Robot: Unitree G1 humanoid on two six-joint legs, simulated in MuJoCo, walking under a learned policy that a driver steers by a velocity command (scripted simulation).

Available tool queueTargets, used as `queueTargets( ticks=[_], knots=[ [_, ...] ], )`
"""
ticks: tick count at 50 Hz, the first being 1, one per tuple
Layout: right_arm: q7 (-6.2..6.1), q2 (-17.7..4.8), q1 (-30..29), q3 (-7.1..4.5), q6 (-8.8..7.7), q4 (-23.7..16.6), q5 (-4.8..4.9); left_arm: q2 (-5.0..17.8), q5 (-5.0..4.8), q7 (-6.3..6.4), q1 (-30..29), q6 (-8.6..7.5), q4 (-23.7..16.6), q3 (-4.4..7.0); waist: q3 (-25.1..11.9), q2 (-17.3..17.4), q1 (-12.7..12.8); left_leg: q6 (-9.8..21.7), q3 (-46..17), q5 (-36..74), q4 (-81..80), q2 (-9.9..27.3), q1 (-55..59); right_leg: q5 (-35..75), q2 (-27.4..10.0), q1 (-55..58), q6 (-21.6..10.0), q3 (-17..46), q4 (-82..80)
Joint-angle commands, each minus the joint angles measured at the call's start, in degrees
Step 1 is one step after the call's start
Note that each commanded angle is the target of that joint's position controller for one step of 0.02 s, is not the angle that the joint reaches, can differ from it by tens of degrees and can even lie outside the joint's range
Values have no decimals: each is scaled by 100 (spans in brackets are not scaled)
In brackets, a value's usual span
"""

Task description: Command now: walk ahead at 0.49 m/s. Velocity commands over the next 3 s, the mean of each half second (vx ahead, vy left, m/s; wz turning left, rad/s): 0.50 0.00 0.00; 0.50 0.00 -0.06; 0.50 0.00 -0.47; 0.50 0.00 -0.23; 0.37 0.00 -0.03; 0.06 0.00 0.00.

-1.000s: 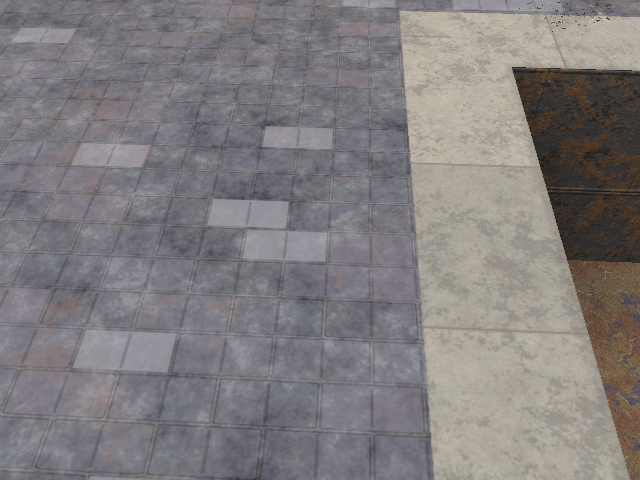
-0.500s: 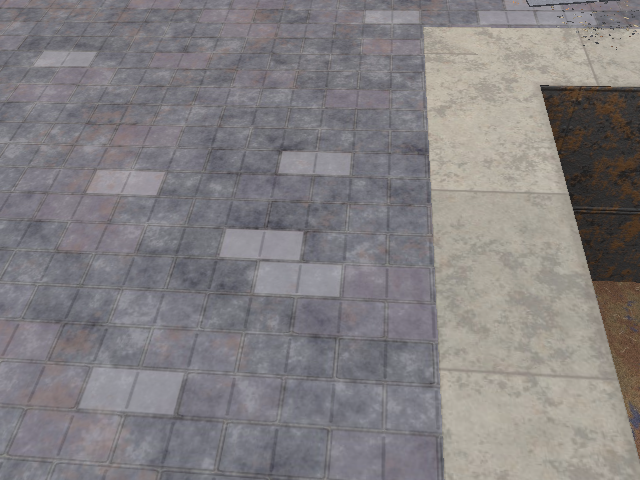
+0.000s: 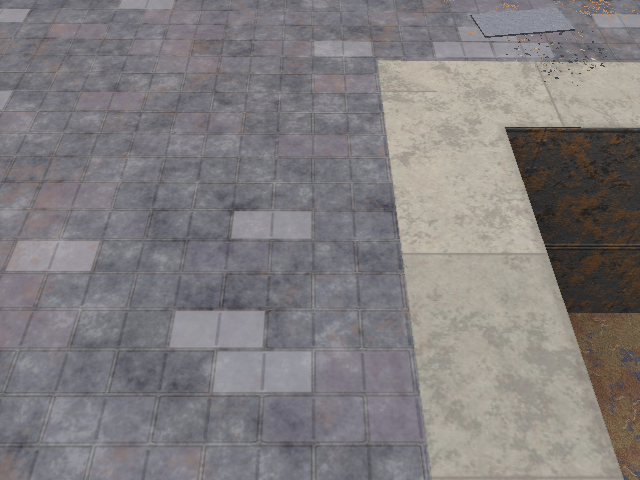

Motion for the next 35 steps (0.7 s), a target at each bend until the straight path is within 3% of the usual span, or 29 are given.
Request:
queueTargets(
  ticks=[1,4,9,11,12,13,14,15,16,17,18,19,20,22,25,27,31,35],
  knots=[
    [-129,-814,-221,-127,-74,-329,14,218,47,-23,-50,-27,-307,54,364,470,204,880,-1052,703,-1052,1540,-434,994,-116,-179,111,50,-1018],
    [-187,-930,149,-137,-35,-239,72,102,13,-107,-764,-83,-497,-12,400,453,-46,735,-775,755,-1054,1438,-244,1658,141,125,122,-205,-2121],
    [-218,-986,667,-178,116,-8,129,196,-45,-283,-1458,-133,-827,-47,513,449,-193,663,-851,999,-600,1860,901,1217,283,-121,-40,-146,-2845],
    [-231,-1056,619,-218,186,-8,127,341,-52,-336,-1324,-161,-865,-5,367,554,-26,558,-876,1628,-242,1987,1232,750,391,187,-191,-205,-2999],
    [-231,-1111,507,-234,217,-45,115,473,-54,-341,-1018,-173,-811,53,153,665,176,487,-814,2509,143,1948,1268,548,553,719,-288,-340,-3045],
    [-226,-1079,385,-217,258,-87,90,670,-50,-324,-291,-177,-606,172,-296,674,579,365,-614,3415,1021,1717,1135,557,755,1730,-439,-514,-3141],
    [-225,-903,381,-133,268,-188,26,1009,-20,-278,799,-169,-311,313,-1077,526,997,187,-383,3079,2400,1401,352,690,437,3404,-707,-179,-2933],
    [-158,-248,1065,69,164,-275,3,1609,94,-253,1615,-130,-136,468,-2056,-711,868,-258,-54,886,4766,523,-2065,-74,-1087,5895,-1613,2312,-3080],
    [-130,-268,1034,92,13,-178,66,1237,42,-266,1711,-101,-92,356,-2441,-1120,909,-285,-807,-2316,5800,117,-3024,-622,-1525,6288,-1855,4037,-4050],
    [-100,-863,497,-68,-100,-337,237,908,10,-258,1241,-110,-155,231,-1577,-798,857,-148,-1052,-2141,6234,500,-3563,-829,-1337,5601,-1528,3355,-4175],
    [-113,-942,56,-83,-148,-466,298,717,26,-242,696,-109,-303,169,-946,-426,703,-83,-869,-1616,6090,828,-3575,-458,-1131,4702,-1345,2508,-4297],
    [-149,-877,-171,-102,-136,-496,229,548,64,-265,313,-119,-349,114,-480,-58,529,-100,-757,-1181,5680,1053,-3367,46,-894,3838,-1252,1888,-4532],
    [-179,-810,-115,-142,-63,-474,158,403,107,-281,114,-151,-367,70,-311,-123,318,-114,-794,-886,5309,1249,-2989,341,-674,3302,-1141,1445,-4723],
    [-193,-513,96,-117,93,-399,115,378,109,-314,112,-180,-287,70,-198,-168,138,-196,-732,-653,5008,1313,-2580,662,-485,2788,-1175,1024,-5019],
    [-222,-514,-314,-143,174,-576,61,604,102,-239,398,-202,-119,131,48,-44,134,-361,-683,-53,4292,1372,-3035,1179,-457,2763,-1274,644,-5236],
    [-208,-494,-756,-149,153,-726,32,642,84,-169,581,-161,-35,138,134,-28,236,-429,-649,579,3562,1355,-3268,1260,-383,2915,-1198,436,-5286],
    [-129,-358,-1596,-88,87,-951,70,726,22,-92,931,-112,117,146,292,-55,499,-438,-393,1521,2184,1099,-2954,1037,-211,3011,-1015,59,-5360],
    [-15,-406,-2173,-61,42,-1184,121,760,-25,-67,1319,-14,353,178,467,-53,644,-321,-428,1309,1615,1001,-3149,1089,-522,3790,-993,108,-5106]
  ],
)
Next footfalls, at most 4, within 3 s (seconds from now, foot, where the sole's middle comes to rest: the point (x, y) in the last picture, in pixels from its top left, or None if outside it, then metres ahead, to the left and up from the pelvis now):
0.28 right None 0.35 -0.15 -0.78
0.82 left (277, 416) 0.66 0.09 -0.78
1.38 right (379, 309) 0.94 -0.17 -0.78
1.92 left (333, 207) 1.30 -0.07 -0.78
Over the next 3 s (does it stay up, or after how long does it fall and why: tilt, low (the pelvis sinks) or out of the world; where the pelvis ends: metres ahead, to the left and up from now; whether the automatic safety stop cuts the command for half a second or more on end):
stays up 1.43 -0.23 -0.01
